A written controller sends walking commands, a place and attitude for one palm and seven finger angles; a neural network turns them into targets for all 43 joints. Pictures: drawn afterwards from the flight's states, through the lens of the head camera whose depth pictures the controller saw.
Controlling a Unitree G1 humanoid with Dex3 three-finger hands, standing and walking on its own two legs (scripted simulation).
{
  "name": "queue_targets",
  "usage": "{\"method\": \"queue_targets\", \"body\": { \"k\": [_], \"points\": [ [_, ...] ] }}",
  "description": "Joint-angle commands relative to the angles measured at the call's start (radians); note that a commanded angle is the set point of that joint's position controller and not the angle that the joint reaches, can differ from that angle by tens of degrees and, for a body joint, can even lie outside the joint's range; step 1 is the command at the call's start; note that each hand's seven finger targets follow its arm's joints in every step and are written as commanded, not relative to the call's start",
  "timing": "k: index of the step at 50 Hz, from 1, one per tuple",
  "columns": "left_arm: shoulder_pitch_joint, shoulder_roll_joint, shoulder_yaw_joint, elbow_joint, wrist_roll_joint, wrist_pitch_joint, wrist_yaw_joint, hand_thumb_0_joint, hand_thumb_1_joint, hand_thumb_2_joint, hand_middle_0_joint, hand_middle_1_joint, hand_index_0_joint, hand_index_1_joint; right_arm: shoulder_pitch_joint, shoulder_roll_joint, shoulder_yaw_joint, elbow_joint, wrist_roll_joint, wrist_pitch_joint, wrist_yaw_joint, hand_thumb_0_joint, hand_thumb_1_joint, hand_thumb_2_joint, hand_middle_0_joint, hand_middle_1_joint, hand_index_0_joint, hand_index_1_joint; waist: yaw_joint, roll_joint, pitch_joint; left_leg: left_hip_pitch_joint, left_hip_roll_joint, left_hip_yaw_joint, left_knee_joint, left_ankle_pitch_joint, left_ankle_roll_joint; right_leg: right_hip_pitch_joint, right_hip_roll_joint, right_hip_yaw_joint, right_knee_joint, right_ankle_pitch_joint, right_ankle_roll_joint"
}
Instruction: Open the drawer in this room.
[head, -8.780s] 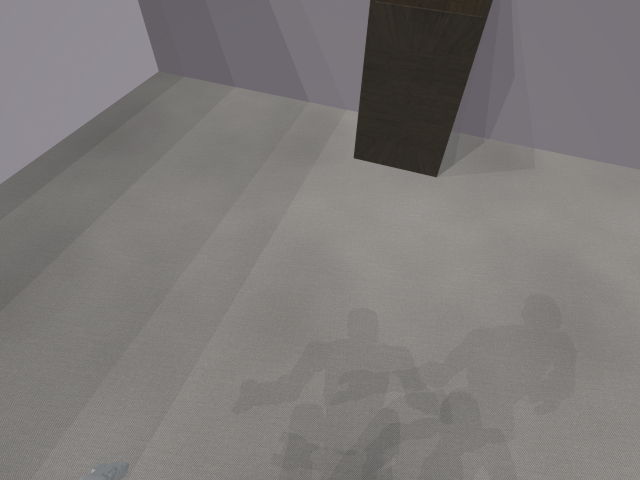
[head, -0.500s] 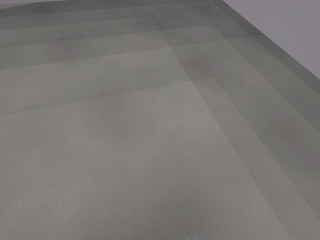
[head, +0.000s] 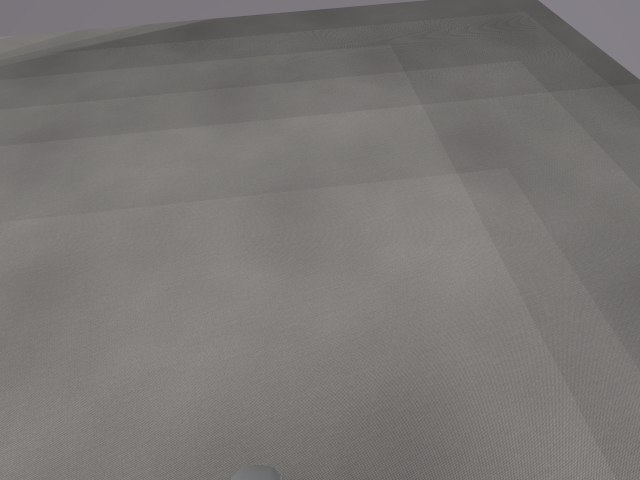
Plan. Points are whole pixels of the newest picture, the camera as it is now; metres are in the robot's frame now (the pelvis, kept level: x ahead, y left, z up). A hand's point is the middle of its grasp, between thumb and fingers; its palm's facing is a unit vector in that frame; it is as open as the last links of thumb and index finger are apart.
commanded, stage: turn or walk to find it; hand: left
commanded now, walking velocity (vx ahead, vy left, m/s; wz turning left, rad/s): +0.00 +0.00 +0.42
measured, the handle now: out of the picture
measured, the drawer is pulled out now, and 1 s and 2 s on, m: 0.00 0.00 0.00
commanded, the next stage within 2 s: none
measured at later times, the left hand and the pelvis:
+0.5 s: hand out of the picture +0.01 +0.26 -0.17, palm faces +0.23 -0.94 -0.25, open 7.4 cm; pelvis -0.03 +0.04 +0.00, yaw +11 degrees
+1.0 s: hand out of the picture -0.08 +0.20 -0.16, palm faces +0.44 -0.86 -0.25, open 7.4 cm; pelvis -0.05 +0.01 +0.00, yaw +26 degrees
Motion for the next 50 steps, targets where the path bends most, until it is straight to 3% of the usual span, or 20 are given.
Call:
{"method": "queue_targets", "body": {
  "k": [1, 4, 6, 7, 8, 9, 11, 13, 16, 25, 29, 30, 31, 32, 33, 34, 35, 37, 47, 50],
  "points": [
    [0.067, 0.247, 0.067, -0.035, 0.007, -0.018, 0.009, 0.0, 0.9, 0.9, -0.2, -0.3, -0.2, -0.3, -0.098, -0.036, 0.013, -0.096, 0.013, -0.034, 0.0, 0.0, -0.9, -0.9, 0.2, 0.3, 0.2, 0.3, 0.07, -0.203, -0.077, -0.021, 0.004, 0.057, -0.181, -0.068, 0.0, 0.132, -0.257, 0.172, -0.143, 0.346, -0.123],
    [0.063, 0.266, 0.074, -0.022, 0.007, -0.012, 0.007, 0.0, 0.9, 0.9, -0.2, -0.3, -0.2, -0.3, -0.064, -0.033, 0.021, -0.089, 0.019, -0.048, -0.006, 0.0, -0.9, -0.9, 0.2, 0.3, 0.2, 0.3, 0.058, -0.222, -0.128, 0.061, -0.01, 0.094, -0.343, -0.04, 0.012, 0.159, -0.261, 0.143, -0.07, 0.447, -0.113],
    [0.041, 0.258, 0.074, -0.015, -0.002, -0.005, 0.005, 0.0, 0.9, 0.9, -0.2, -0.3, -0.2, -0.3, -0.013, -0.047, 0.021, -0.075, 0.017, -0.055, -0.008, 0.0, -0.9, -0.9, 0.2, 0.3, 0.2, 0.3, 0.023, -0.199, -0.134, 0.198, -0.005, 0.101, -0.538, 0.116, 0.025, 0.08, -0.238, 0.088, 0.013, 0.376, -0.053],
    [0.041, 0.234, 0.071, -0.023, -0.011, 0.002, 0.003, 0.0, 0.9, 0.9, -0.2, -0.3, -0.2, -0.3, 0.029, -0.087, 0.011, -0.069, 0.014, -0.066, -0.007, 0.0, -0.9, -0.9, 0.2, 0.3, 0.2, 0.3, -0.005, -0.08, -0.157, 0.328, 0.041, 0.047, -0.656, 0.247, 0.045, -0.024, -0.202, 0.045, 0.128, 0.27, 0.0],
    [0.051, 0.174, 0.061, -0.056, -0.018, 0.011, -0.005, 0.0, 0.9, 0.9, -0.2, -0.3, -0.2, -0.3, 0.046, -0.189, -0.011, -0.078, 0.004, -0.072, -0.01, 0.0, -0.9, -0.9, 0.2, 0.3, 0.2, 0.3, -0.013, 0.202, -0.149, 0.437, 0.274, -0.263, -0.699, 0.48, 0.145, -0.276, -0.07, -0.01, 0.313, -0.102, 0.079],
    [-0.016, 0.147, 0.043, -0.089, -0.009, 0.017, -0.005, 0.0, 0.9, 0.9, -0.2, -0.3, -0.2, -0.3, 0.086, -0.24, -0.021, -0.07, 0.004, -0.064, -0.015, 0.0, -0.9, -0.9, 0.2, 0.3, 0.2, 0.3, -0.043, 0.258, -0.115, 0.368, 0.392, -0.339, -0.723, 0.628, 0.244, -0.331, -0.024, 0.05, 0.462, -0.382, 0.09],
    [-0.083, 0.163, 0.051, -0.076, -0.007, 0.032, 0.0, 0.0, 0.9, 0.9, -0.2, -0.3, -0.2, -0.3, 0.045, -0.19, -0.009, -0.063, 0.002, -0.066, -0.035, 0.0, -0.9, -0.9, 0.2, 0.3, 0.2, 0.3, -0.033, 0.23, -0.07, 0.276, 0.315, -0.3, -0.731, 0.521, 0.23, -0.352, -0.025, 0.16, 0.603, -0.289, 0.083],
    [-0.037, 0.164, 0.055, -0.04, -0.007, 0.026, -0.012, 0.0, 0.9, 0.9, -0.2, -0.3, -0.2, -0.3, -0.039, -0.146, 0.009, -0.088, 0.002, -0.072, -0.038, 0.0, -0.9, -0.9, 0.2, 0.3, 0.2, 0.3, 0.011, 0.14, -0.056, 0.276, 0.236, -0.209, -0.723, 0.528, 0.213, -0.342, -0.018, 0.165, 0.632, -0.171, 0.09],
    [-0.015, 0.165, 0.051, -0.025, -0.009, 0.024, -0.014, 0.0, 0.9, 0.9, -0.2, -0.3, -0.2, -0.3, -0.034, -0.143, 0.009, -0.093, 0.008, -0.079, -0.038, 0.0, -0.9, -0.9, 0.2, 0.3, 0.2, 0.3, 0.011, 0.111, -0.092, 0.314, 0.206, -0.175, -0.713, 0.575, 0.214, -0.317, -0.007, 0.162, 0.592, -0.138, 0.102],
    [-0.07, 0.134, 0.042, -0.077, -0.015, 0.017, -0.005, 0.0, 0.9, 0.9, -0.2, -0.3, -0.2, -0.3, -0.002, -0.15, -0.012, -0.097, -0.002, -0.063, -0.03, 0.0, -0.9, -0.9, 0.2, 0.3, 0.2, 0.3, -0.019, 0.141, -0.102, 0.289, 0.198, -0.292, -0.682, 0.543, 0.239, -0.209, 0.047, 0.156, 0.319, -0.195, 0.094],
    [0.024, 0.14, 0.045, -0.061, -0.019, 0.002, 0.0, 0.0, 0.9, 0.9, -0.2, -0.3, -0.2, -0.3, -0.036, -0.144, -0.017, -0.112, 0.002, -0.059, -0.027, 0.0, -0.9, -0.9, 0.2, 0.3, 0.2, 0.3, 0.03, 0.122, -0.14, 0.2, 0.146, -0.303, -0.607, 0.531, 0.2, -0.011, 0.076, 0.134, 0.033, -0.037, 0.081],
    [0.052, 0.16, 0.049, -0.054, -0.017, -0.006, 0.003, 0.0, 0.9, 0.9, -0.2, -0.3, -0.2, -0.3, -0.036, -0.123, -0.016, -0.115, 0.009, -0.059, -0.024, 0.0, -0.9, -0.9, 0.2, 0.3, 0.2, 0.3, 0.044, 0.074, -0.154, 0.132, 0.105, -0.285, -0.557, 0.456, 0.159, 0.098, 0.05, 0.152, -0.106, 0.055, 0.074],
    [0.081, 0.229, 0.06, -0.053, -0.005, -0.018, 0.01, 0.0, 0.9, 0.9, -0.2, -0.3, -0.2, -0.3, -0.027, -0.076, -0.01, -0.122, 0.019, -0.06, -0.017, 0.0, -0.9, -0.9, 0.2, 0.3, 0.2, 0.3, 0.057, -0.091, -0.167, -0.025, 0.022, -0.19, -0.418, 0.247, 0.097, 0.236, -0.118, 0.313, -0.196, 0.066, 0.029],
    [0.078, 0.295, 0.072, -0.059, 0.005, -0.021, 0.013, 0.0, 0.9, 0.9, -0.2, -0.3, -0.2, -0.3, -0.041, -0.028, 0.001, -0.154, 0.016, -0.062, -0.015, 0.0, -0.9, -0.9, 0.2, 0.3, 0.2, 0.3, 0.062, -0.301, -0.117, -0.168, -0.107, -0.043, -0.209, -0.124, 0.038, 0.222, -0.341, 0.516, -0.224, 0.177, -0.088],
    [0.058, 0.287, 0.079, -0.073, -0.006, -0.022, 0.015, 0.0, 0.9, 0.9, -0.2, -0.3, -0.2, -0.3, -0.047, -0.081, -0.013, -0.145, 0.003, -0.044, -0.019, 0.0, -0.9, -0.9, 0.2, 0.3, 0.2, 0.3, 0.065, -0.31, -0.111, -0.138, -0.057, -0.094, -0.034, -0.172, 0.042, 0.091, -0.377, 0.514, -0.243, 0.153, -0.142],
    [0.006, 0.256, 0.07, -0.082, -0.006, -0.018, 0.015, 0.0, 0.9, 0.9, -0.2, -0.3, -0.2, -0.3, -0.061, -0.084, -0.02, -0.127, 0.003, -0.033, -0.015, 0.0, -0.9, -0.9, 0.2, 0.3, 0.2, 0.3, 0.04, -0.22, -0.05, -0.128, -0.05, -0.098, 0.089, -0.118, 0.043, 0.005, -0.324, 0.47, -0.25, 0.102, -0.144],
    [-0.043, 0.225, 0.06, -0.091, -0.007, -0.017, 0.012, 0.0, 0.9, 0.9, -0.2, -0.3, -0.2, -0.3, -0.037, -0.075, -0.021, -0.103, 0.003, -0.026, -0.008, 0.0, -0.9, -0.9, 0.2, 0.3, 0.2, 0.3, 0.009, -0.143, -0.021, -0.129, -0.034, -0.088, 0.161, -0.047, 0.039, -0.027, -0.268, 0.374, -0.239, 0.075, -0.121],
    [-0.088, 0.185, 0.048, -0.104, -0.007, -0.022, 0.011, 0.0, 0.9, 0.9, -0.2, -0.3, -0.2, -0.3, 0.019, -0.057, -0.015, -0.075, 0.001, -0.022, 0.001, 0.0, -0.9, -0.9, 0.2, 0.3, 0.2, 0.3, -0.019, -0.155, -0.014, -0.121, -0.019, -0.052, 0.193, 0.044, 0.019, -0.021, -0.197, 0.241, -0.213, 0.142, -0.081],
    [0.076, 0.247, 0.067, -0.029, 0.007, -0.017, 0.008, 0.0, 0.9, 0.9, -0.2, -0.3, -0.2, -0.3, -0.105, -0.032, 0.015, -0.093, 0.013, -0.035, -0.003, 0.0, -0.9, -0.9, 0.2, 0.3, 0.2, 0.3, 0.071, -0.215, -0.069, -0.028, -0.001, 0.059, -0.178, -0.065, -0.003, 0.138, -0.247, 0.166, -0.123, 0.415, -0.123],
    [0.077, 0.266, 0.072, -0.016, 0.007, -0.011, 0.006, 0.0, 0.9, 0.9, -0.2, -0.3, -0.2, -0.3, -0.086, -0.035, 0.022, -0.091, 0.019, -0.047, -0.007, 0.0, -0.9, -0.9, 0.2, 0.3, 0.2, 0.3, 0.065, -0.24, -0.117, 0.051, -0.013, 0.092, -0.328, -0.04, 0.012, 0.164, -0.254, 0.146, -0.06, 0.499, -0.113]
  ]
}}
